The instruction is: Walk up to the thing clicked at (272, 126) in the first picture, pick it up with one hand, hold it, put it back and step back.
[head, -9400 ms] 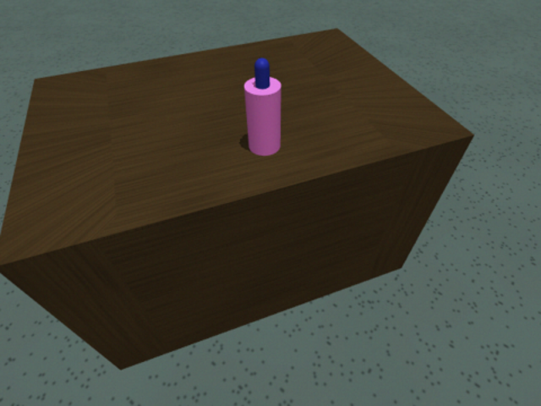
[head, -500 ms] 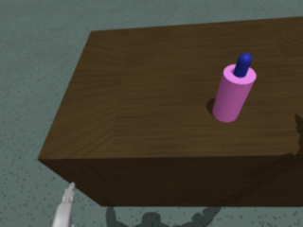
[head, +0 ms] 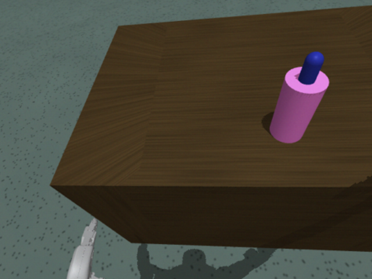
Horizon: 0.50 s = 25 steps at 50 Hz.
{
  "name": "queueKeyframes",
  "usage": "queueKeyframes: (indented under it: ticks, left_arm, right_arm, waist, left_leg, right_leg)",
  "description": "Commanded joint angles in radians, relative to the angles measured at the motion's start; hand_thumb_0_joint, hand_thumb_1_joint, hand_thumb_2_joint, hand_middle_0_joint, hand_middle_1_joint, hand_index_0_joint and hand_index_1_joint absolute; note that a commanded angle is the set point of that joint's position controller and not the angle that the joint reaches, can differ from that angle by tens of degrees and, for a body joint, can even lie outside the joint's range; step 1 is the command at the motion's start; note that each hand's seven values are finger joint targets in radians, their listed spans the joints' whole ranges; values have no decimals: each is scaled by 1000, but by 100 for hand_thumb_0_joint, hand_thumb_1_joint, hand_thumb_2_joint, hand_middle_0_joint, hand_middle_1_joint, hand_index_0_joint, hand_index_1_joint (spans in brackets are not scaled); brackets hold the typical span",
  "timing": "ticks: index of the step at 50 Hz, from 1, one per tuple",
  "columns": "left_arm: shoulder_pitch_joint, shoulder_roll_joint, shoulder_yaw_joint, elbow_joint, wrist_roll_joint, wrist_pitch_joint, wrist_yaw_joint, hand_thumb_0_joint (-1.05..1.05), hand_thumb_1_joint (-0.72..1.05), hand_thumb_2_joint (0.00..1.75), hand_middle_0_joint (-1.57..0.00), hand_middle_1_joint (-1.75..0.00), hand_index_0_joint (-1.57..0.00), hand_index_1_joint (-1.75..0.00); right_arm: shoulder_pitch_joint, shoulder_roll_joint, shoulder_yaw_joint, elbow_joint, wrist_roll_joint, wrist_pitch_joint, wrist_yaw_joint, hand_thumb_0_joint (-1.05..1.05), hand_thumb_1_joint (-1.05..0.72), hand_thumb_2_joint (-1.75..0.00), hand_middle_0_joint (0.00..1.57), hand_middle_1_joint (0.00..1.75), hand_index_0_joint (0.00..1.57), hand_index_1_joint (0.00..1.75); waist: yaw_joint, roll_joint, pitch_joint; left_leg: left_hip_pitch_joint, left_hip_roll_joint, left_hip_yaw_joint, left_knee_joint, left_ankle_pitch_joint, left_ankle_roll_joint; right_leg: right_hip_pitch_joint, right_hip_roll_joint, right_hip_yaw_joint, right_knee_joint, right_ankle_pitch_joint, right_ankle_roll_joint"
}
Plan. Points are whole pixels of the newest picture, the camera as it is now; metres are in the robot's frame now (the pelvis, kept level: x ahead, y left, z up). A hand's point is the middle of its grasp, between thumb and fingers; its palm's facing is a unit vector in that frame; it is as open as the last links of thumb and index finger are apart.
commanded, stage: go down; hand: right
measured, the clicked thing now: (298, 98) +0.51 -0.20 +0.07
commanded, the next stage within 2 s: approach in 1.00 s
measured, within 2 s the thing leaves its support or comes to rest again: neither
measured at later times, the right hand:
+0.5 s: hand out of the picture +0.41 -0.40 +0.14, palm faces +0.21 +0.98 +0.03, open 17.5 cm
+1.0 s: hand out of the picture +0.41 -0.39 +0.14, palm faces +0.22 +0.98 +0.02, open 17.4 cm
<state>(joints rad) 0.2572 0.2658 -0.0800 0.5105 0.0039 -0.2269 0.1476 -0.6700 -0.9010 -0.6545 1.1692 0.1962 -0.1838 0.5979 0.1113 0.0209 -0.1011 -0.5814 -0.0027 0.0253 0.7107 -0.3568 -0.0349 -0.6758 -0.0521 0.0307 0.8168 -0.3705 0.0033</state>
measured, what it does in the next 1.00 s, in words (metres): stands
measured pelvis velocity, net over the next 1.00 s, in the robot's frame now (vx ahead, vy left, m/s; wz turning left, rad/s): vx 0.00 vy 0.00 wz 0.00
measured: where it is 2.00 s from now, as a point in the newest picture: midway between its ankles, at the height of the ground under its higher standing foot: outside the picture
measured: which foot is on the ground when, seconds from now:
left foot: down 0.00-1.00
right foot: down 0.00-1.00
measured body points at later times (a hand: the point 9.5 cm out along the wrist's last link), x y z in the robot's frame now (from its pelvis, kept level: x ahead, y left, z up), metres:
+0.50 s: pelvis +0.00 -0.01 -0.01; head +0.08 -0.05 +0.44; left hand +0.15 +0.25 -0.05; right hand +0.40 -0.45 +0.14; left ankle -0.01 +0.15 -0.71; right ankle +0.01 -0.11 -0.71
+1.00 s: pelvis +0.00 +0.00 +0.00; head +0.08 -0.04 +0.44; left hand +0.15 +0.26 -0.05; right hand +0.39 -0.44 +0.14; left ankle -0.01 +0.15 -0.71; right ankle +0.01 -0.11 -0.71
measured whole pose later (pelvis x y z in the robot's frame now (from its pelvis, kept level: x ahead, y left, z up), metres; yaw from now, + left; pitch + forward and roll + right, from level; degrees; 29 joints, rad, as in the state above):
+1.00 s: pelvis +0.00 +0.00 +0.00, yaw +0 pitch +15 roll +4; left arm 0.30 0.27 -0.07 0.43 0.01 -0.21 0.14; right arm -0.73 -0.94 -0.67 1.19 0.16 -0.15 0.59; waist 0.12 0.02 -0.11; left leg -0.63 -0.01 0.03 0.74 -0.37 -0.04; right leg -0.72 -0.06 0.04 0.85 -0.39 0.00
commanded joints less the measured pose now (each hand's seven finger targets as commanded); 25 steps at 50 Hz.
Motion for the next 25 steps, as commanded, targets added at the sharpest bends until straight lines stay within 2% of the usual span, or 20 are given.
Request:
queueKeyframes:
  ticks: [1,3,5,6,7,8,9,10,12,14,15,16,17,18,19,20,21,23,24,25]
  left_arm:
    - [13,180,96,-138,1,-47,16,0,-56,6,-5,-5,-5,-5]
    - [7,181,98,-150,1,-48,12,0,-55,5,-5,-5,-5,-5]
    - [-10,171,84,-176,1,-54,12,0,-55,6,-5,-5,-5,-5]
    - [11,165,85,-148,4,-52,11,0,-55,6,-5,-5,-5,-5]
    - [28,167,90,-116,5,-49,11,0,-55,6,-5,-5,-5,-5]
    - [-12,183,95,-171,2,-54,13,0,-55,6,-5,-5,-5,-5]
    - [1,196,110,-151,5,-52,14,0,-56,6,-5,-5,-4,-5]
    - [-47,170,74,-189,4,-56,12,0,-55,6,-5,-5,-4,-5]
    - [-14,177,86,-163,4,-52,12,0,-55,6,-5,-5,-4,-5]
    - [-6,180,89,-193,6,-54,14,0,-56,6,-5,-5,-4,-5]
    - [-7,179,85,-190,7,-52,14,0,-55,6,-5,-5,-5,-5]
    - [42,180,95,-150,9,-46,14,0,-55,6,-5,-5,-5,-5]
    - [39,164,72,-155,7,-44,12,0,-55,6,-5,-5,-5,-5]
    - [-1,160,70,-197,6,-49,13,0,-55,6,-5,-5,-5,-5]
    - [0,180,93,-188,8,-48,15,0,-56,6,-5,-5,-4,-5]
    - [4,208,116,-202,8,-47,18,0,-55,6,-5,-5,-5,-5]
    - [2,213,122,-218,8,-46,19,0,-56,6,-5,-5,-4,-5]
    - [25,168,87,-202,6,-43,12,0,-56,6,-5,-5,-4,-5]
    - [19,153,72,-205,3,-43,10,0,-55,6,-5,-5,-4,-5]
    - [24,150,69,-198,3,-44,11,0,-55,6,-5,-5,-5,-5]
  right_arm:
    - [-333,-400,-34,-190,22,-63,-1,0,57,-5,5,5,5,5]
    - [-360,-429,-47,-200,16,-65,-6,0,56,-5,5,5,5,5]
    - [-372,-410,-39,-200,17,-63,-4,0,56,-4,5,5,5,5]
    - [-376,-417,-39,-190,14,-64,-3,0,55,-4,5,5,5,5]
    - [-378,-418,-37,-186,12,-63,-5,0,57,-5,5,5,5,5]
    - [-389,-431,-41,-195,9,-63,-7,0,57,-5,5,5,5,5]
    - [-414,-453,-49,-215,3,-63,-7,0,57,-4,5,5,5,5]
    - [-402,-427,-36,-162,6,-62,-7,0,57,-4,5,5,5,5]
    - [-415,-435,-32,-173,3,-65,-5,0,56,-4,5,5,5,5]
    - [-414,-445,-40,-190,-3,-64,-8,0,55,-5,5,5,5,5]
    - [-427,-439,-35,-203,1,-63,-6,0,55,-5,5,5,5,5]
    - [-398,-435,-40,-174,0,-53,-6,0,54,-5,5,5,5,5]
    - [-398,-431,-40,-202,5,-49,-7,0,54,-4,6,5,5,5]
    - [-375,-414,-27,-137,-1,-43,-7,0,54,-4,6,5,5,5]
    - [-381,-408,-26,-145,4,-43,-8,0,53,-5,6,5,5,5]
    - [-420,-457,-51,-196,2,-52,-12,0,55,-5,5,5,5,5]
    - [-395,-441,-44,-166,-3,-48,-14,0,55,-5,5,5,5,5]
    - [-393,-438,-47,-188,-8,-48,-16,0,54,-4,6,5,5,5]
    - [-396,-420,-37,-197,1,-48,-16,0,55,-5,5,5,5,5]
    - [-421,-428,-37,-214,-1,-48,-17,0,56,-5,5,5,5,5]
  waist:
    - [-6,-237,-328]
    - [-11,-256,-339]
    - [-7,-238,-380]
    - [-5,-244,-365]
    - [-5,-254,-355]
    - [-3,-236,-375]
    - [-8,-272,-401]
    - [-7,-245,-357]
    - [-5,-258,-338]
    - [-11,-279,-405]
    - [-13,-295,-414]
    - [-12,-306,-408]
    - [-24,-293,-418]
    - [-6,-257,-386]
    - [3,-255,-381]
    - [-4,-267,-400]
    - [5,-249,-395]
    - [-17,-269,-373]
    - [-14,-258,-369]
    - [-10,-274,-379]
  left_leg:
    - [19,-28,14,-54,227,53]
    - [40,-23,7,-54,228,52]
    - [35,-26,9,-42,266,50]
    - [36,-23,7,-40,271,49]
    - [22,-23,5,-37,269,50]
    - [25,-25,9,-34,263,51]
    - [19,-25,9,-29,260,54]
    - [6,-29,15,-36,229,53]
    - [-12,-32,20,-35,190,57]
    - [2,-32,18,-30,213,57]
    - [5,-33,19,-31,222,57]
    - [6,-33,17,-25,248,57]
    - [11,-36,21,-24,256,56]
    - [-6,-37,21,-26,254,54]
    - [-9,-38,25,-26,252,56]
    - [0,-36,23,-27,247,57]
    - [-6,-35,22,-32,234,57]
    - [25,-30,16,-33,235,58]
    - [21,-32,19,-34,229,57]
    - [11,-34,19,-33,231,57]
  right_leg:
    - [317,13,16,-95,329,-3]
    - [307,20,9,-93,293,-8]
    - [324,17,14,-74,352,-7]
    - [309,19,11,-66,350,-10]
    - [304,21,10,-61,347,-9]
    - [303,18,17,-64,347,-9]
    - [323,14,19,-65,365,-4]
    - [300,12,21,-68,330,-4]
    - [277,8,27,-82,285,-1]
    - [328,7,25,-77,328,3]
    - [339,5,27,-73,350,3]
    - [340,8,24,-65,399,7]
    - [352,6,27,-59,430,4]
    - [336,4,27,-52,434,5]
    - [327,1,31,-53,433,5]
    - [330,3,31,-58,414,4]
    - [332,4,28,-62,376,-1]
    - [297,14,17,-75,329,-4]
    - [296,11,18,-75,320,-5]
    - [310,10,20,-74,333,-2]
